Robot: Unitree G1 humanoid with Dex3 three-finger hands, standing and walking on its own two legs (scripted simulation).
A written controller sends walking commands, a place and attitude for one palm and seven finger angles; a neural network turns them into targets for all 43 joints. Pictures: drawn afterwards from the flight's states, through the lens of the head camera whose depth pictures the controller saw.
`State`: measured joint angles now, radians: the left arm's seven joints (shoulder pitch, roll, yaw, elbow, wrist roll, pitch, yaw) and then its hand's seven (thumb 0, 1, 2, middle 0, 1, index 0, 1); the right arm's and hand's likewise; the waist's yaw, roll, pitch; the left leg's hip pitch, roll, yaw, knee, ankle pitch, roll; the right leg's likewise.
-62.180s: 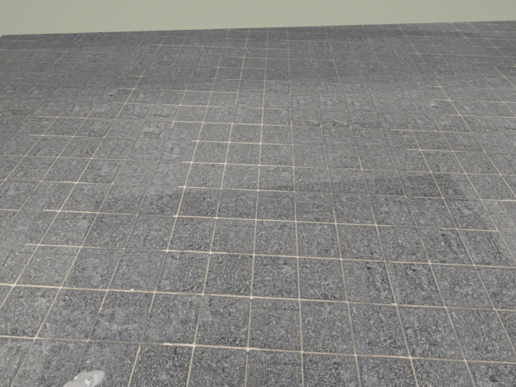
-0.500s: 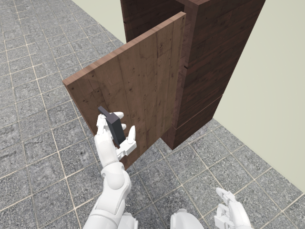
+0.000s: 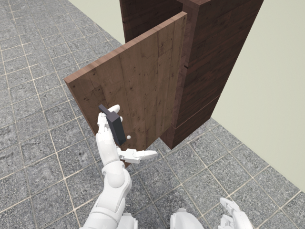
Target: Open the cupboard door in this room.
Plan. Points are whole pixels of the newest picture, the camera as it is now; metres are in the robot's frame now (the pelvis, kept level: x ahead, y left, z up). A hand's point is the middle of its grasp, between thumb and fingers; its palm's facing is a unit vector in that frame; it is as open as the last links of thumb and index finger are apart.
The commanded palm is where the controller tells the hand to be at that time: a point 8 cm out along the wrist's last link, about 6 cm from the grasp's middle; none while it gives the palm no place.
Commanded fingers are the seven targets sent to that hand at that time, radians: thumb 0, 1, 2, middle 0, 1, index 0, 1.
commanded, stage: open thumb and fingers to let go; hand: left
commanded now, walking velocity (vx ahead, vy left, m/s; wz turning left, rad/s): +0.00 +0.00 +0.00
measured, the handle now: (112, 125) +0.38 +0.12 +0.04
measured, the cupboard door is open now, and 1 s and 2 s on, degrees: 96 99 99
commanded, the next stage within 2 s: slide the hand sideways off the handle in 0.06 s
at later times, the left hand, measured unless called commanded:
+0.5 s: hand (126, 152) +0.30 +0.08 +0.04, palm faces -0.09 -0.99 +0.05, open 16.2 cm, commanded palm +0.27 +0.14 +0.03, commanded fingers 0.00 -0.50 0.30 -0.15 -0.30 -0.15 -0.30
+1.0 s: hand (107, 172) +0.25 +0.12 +0.03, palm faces -0.05 -1.00 +0.00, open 16.2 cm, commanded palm +0.23 +0.18 +0.03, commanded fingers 0.00 -0.50 0.30 -0.15 -0.30 -0.15 -0.30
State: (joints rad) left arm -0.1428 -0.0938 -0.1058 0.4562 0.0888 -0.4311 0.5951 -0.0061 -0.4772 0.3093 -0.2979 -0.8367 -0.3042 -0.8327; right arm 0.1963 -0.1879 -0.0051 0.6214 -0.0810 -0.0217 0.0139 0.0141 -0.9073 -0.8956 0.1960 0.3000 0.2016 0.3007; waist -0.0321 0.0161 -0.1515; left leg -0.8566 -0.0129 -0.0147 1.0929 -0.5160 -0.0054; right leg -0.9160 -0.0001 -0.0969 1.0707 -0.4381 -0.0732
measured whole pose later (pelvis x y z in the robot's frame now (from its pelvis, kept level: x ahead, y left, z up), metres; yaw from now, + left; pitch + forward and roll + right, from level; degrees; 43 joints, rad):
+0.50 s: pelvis +0.00 +0.03 -0.01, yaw -1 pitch +15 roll +0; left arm -0.01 0.01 -0.18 0.29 -0.05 -0.43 0.10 -0.01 -0.50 0.30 -0.18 -0.33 -0.17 -0.33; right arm 0.24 -0.23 0.01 0.51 -0.01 -0.02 0.03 0.01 -0.91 -0.90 0.20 0.30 0.20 0.30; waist -0.01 0.02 -0.14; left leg -0.87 -0.03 0.01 1.14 -0.54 0.04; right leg -0.92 -0.02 -0.07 1.10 -0.45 -0.03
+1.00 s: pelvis +0.01 +0.03 -0.01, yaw +0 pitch +16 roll -1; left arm 0.30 0.09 -0.15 -0.02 -0.05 -0.41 0.03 -0.01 -0.50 0.30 -0.16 -0.31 -0.17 -0.30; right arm 0.23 -0.21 0.03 0.43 0.00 -0.03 0.01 0.01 -0.91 -0.90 0.20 0.30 0.20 0.30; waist 0.00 0.03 -0.15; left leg -0.89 -0.03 0.00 1.19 -0.58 0.03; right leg -0.94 -0.01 -0.09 1.15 -0.48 -0.04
